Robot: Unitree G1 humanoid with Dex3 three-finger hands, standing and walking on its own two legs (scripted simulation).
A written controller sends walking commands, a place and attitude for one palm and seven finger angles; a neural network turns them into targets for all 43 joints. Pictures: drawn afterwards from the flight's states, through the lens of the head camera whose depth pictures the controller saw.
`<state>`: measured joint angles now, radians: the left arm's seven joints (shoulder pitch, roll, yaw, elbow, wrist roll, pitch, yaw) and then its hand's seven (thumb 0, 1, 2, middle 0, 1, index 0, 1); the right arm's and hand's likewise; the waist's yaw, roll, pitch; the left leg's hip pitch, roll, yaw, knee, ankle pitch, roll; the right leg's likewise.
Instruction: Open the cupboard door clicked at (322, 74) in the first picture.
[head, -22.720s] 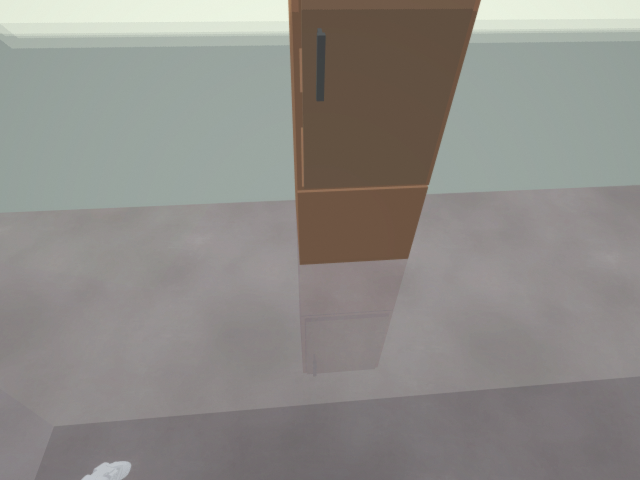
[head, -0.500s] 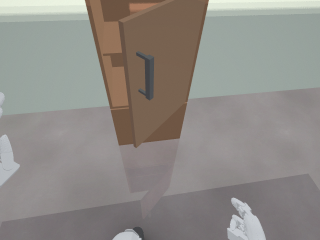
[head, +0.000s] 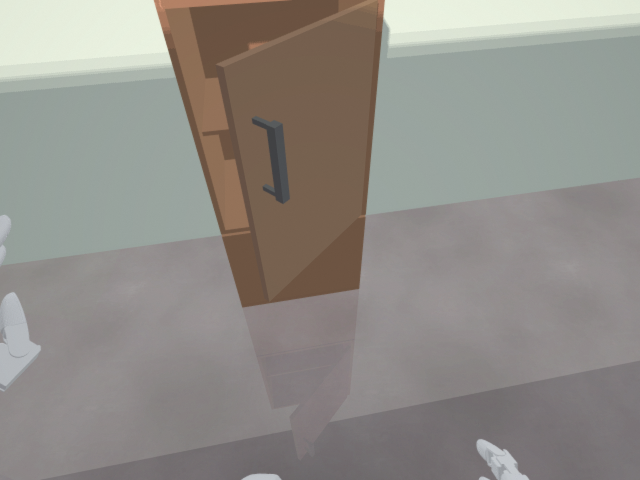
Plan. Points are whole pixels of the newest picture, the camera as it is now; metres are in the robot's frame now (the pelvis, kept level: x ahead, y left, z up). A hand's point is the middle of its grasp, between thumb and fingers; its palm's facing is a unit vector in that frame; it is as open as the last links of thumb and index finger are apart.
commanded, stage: stop stepping back and stand still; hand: left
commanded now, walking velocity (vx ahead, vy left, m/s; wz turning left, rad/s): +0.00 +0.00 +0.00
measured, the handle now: (271, 161) +0.62 +0.13 +0.07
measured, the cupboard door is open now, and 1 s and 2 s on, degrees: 41 41 41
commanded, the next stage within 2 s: let the arm hang, fingers relaxed in 0.82 s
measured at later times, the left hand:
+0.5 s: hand out of the picture +0.17 +0.29 +0.17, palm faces +0.44 -0.76 -0.48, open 7.4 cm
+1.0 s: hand (40, 404) +0.18 +0.31 +0.07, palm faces +0.26 -0.82 -0.51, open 7.4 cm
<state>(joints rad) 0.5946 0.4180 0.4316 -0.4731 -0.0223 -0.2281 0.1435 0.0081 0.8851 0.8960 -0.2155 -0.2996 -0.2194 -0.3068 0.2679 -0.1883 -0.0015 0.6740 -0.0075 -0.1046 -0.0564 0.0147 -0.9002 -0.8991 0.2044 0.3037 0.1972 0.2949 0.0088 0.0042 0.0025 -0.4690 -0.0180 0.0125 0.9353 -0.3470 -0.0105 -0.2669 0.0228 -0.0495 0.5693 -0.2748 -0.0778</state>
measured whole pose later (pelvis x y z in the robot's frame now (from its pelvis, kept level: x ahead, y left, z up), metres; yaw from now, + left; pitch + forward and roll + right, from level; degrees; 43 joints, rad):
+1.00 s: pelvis -0.04 +0.04 +0.00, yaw +2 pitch +0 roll +0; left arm 0.36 0.39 0.24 -0.04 0.02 -0.11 0.06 0.00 0.90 0.90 -0.20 -0.30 -0.21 -0.30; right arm 0.20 -0.27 -0.01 0.75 -0.01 -0.11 0.00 0.01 -0.90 -0.90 0.21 0.30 0.20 0.30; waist 0.00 0.05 0.00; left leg -0.25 -0.04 0.05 0.52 -0.27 0.04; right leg -0.34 -0.02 -0.05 0.51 -0.17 -0.01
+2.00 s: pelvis -0.01 +0.03 +0.01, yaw +2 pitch -1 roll +0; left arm 0.16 0.20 0.01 1.13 0.01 -0.01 0.01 0.00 0.91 0.90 -0.20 -0.30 -0.21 -0.30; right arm 0.24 -0.21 0.00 1.13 -0.02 0.00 -0.02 0.01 -0.90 -0.90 0.20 0.30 0.20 0.29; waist -0.01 0.00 0.04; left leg -0.10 -0.03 0.02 0.36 -0.23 0.03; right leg -0.20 -0.01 -0.07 0.38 -0.15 -0.03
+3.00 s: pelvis +0.00 +0.02 +0.00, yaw -3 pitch -1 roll +1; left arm 0.19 0.21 0.05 1.08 0.02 0.05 0.00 0.00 0.91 0.90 -0.20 -0.30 -0.20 -0.30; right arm 0.20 -0.18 -0.02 1.06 -0.02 0.03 -0.05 0.01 -0.90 -0.90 0.20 0.30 0.20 0.29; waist 0.01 -0.01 0.08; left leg -0.11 0.00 0.12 0.45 -0.32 0.01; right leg -0.29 0.02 0.01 0.55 -0.24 -0.04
